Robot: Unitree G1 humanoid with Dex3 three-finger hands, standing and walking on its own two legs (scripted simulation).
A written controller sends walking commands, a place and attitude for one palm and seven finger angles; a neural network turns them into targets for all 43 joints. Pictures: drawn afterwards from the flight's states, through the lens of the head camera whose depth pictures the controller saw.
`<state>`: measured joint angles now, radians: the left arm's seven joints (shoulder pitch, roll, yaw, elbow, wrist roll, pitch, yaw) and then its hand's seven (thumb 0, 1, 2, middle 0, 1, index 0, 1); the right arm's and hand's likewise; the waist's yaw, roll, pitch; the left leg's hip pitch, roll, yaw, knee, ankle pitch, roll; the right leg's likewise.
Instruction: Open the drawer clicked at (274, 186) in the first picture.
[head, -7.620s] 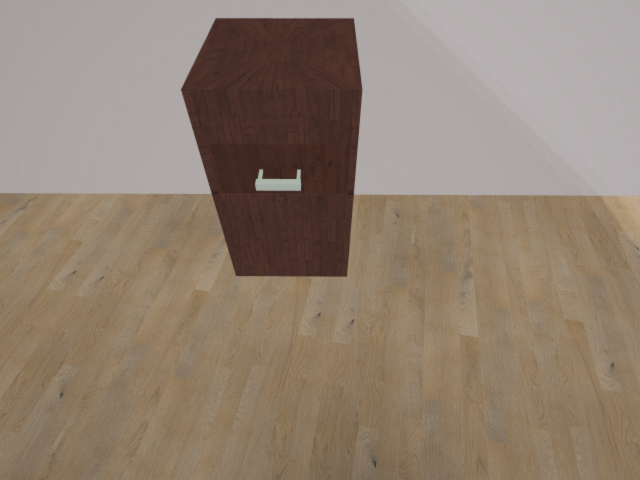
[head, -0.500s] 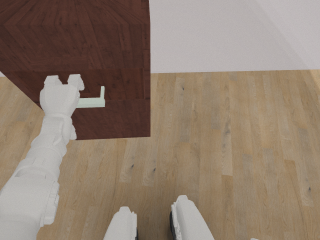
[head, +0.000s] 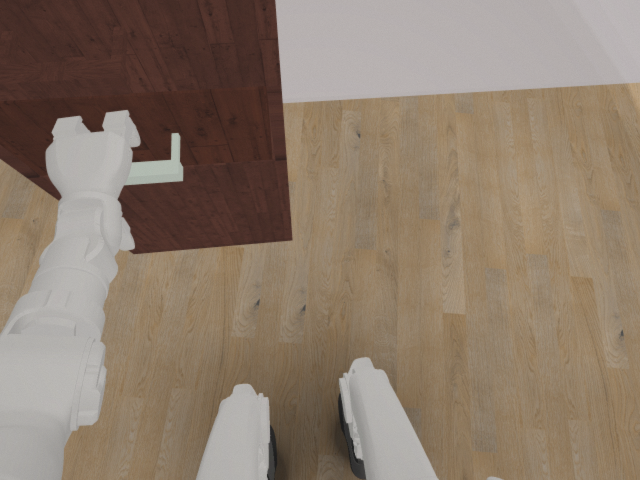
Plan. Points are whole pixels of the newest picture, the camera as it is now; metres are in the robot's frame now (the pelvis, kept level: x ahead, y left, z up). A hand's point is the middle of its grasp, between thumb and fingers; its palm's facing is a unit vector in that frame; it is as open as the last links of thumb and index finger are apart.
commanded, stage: move the hooked fingers above the handle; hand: left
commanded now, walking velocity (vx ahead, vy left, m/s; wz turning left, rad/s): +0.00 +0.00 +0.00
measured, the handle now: (137, 158) +0.57 +0.22 -0.10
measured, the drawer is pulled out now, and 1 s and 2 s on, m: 0.00 0.00 0.00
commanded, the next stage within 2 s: none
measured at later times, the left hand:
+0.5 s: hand (121, 195) +0.49 +0.22 -0.06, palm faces -0.11 -0.03 -0.99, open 13.8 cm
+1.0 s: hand (141, 185) +0.50 +0.19 -0.05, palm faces -0.09 -0.07 -0.99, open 13.8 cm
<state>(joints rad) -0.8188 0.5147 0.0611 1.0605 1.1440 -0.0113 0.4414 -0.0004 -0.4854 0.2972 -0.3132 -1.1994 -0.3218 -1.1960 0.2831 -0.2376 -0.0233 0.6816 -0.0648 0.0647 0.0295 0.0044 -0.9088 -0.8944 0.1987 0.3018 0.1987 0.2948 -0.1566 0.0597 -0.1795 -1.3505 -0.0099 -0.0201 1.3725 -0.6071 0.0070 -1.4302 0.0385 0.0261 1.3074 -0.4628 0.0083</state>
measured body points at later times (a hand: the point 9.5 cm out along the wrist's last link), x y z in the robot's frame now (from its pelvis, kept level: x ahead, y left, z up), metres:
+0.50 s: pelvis +0.00 +0.00 +0.00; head +0.18 +0.01 +0.41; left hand +0.49 +0.22 +0.00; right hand +0.04 -0.27 -0.13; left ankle +0.00 +0.12 -0.59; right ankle +0.06 -0.12 -0.59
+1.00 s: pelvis +0.00 +0.00 +0.00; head +0.18 +0.01 +0.41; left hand +0.50 +0.20 +0.00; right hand +0.02 -0.27 -0.12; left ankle +0.00 +0.12 -0.59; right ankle +0.06 -0.12 -0.59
